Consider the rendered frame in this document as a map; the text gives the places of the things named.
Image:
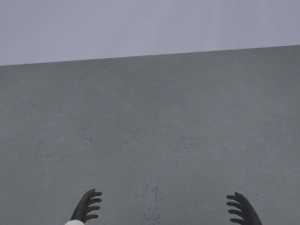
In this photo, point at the robot right hand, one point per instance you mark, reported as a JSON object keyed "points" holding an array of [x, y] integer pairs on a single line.
{"points": [[247, 213]]}

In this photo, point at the robot left hand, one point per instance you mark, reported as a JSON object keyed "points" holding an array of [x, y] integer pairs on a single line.
{"points": [[82, 209]]}

